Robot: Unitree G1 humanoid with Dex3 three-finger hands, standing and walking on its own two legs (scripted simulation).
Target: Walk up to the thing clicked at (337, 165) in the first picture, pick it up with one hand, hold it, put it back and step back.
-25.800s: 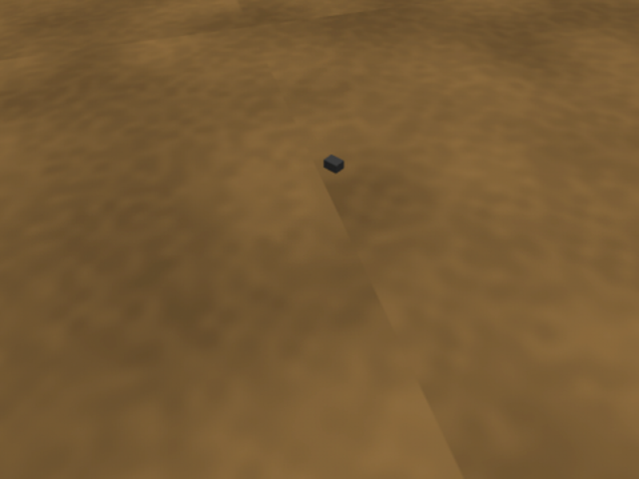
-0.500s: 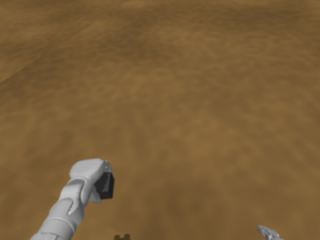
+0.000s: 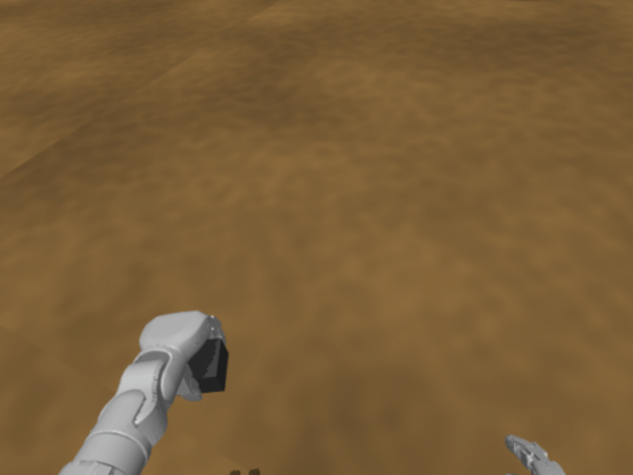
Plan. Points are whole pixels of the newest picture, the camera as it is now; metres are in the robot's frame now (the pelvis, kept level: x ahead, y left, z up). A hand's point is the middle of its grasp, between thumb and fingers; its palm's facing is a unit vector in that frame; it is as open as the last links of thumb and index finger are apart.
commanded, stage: hold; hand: left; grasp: from above
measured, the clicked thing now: (194, 366) +0.31 +0.22 -0.06
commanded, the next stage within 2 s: crouch in 0.58 s
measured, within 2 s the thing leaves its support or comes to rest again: neither
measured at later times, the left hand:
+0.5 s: hand (190, 362) +0.30 +0.22 -0.03, palm faces -0.42 -0.07 -0.90, open 8.8 cm
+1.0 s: hand (195, 385) +0.29 +0.22 -0.08, palm faces -0.46 -0.05 -0.89, open 8.8 cm
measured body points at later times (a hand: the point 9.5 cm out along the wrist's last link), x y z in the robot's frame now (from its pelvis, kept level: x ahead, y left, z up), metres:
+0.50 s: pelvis +0.01 +0.00 +0.00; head +0.02 -0.03 +0.45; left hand +0.32 +0.22 +0.02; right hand +0.15 -0.25 -0.12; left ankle +0.01 +0.11 -0.74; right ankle +0.00 -0.12 -0.74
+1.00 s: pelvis -0.01 +0.00 -0.01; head +0.03 -0.01 +0.44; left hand +0.31 +0.22 -0.03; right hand +0.14 -0.26 -0.12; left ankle +0.02 +0.11 -0.74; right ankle +0.00 -0.12 -0.74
